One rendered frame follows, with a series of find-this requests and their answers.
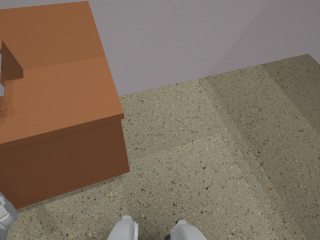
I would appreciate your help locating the left robot upper arm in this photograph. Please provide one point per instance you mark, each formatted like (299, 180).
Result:
(8, 215)

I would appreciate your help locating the robot thigh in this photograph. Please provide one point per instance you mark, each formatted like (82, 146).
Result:
(125, 230)
(186, 232)

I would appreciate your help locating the counter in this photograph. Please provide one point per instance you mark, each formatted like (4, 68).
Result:
(60, 115)

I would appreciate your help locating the robot left thigh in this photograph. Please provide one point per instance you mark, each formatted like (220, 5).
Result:
(125, 230)

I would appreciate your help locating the robot right thigh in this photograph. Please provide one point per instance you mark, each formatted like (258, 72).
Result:
(186, 232)

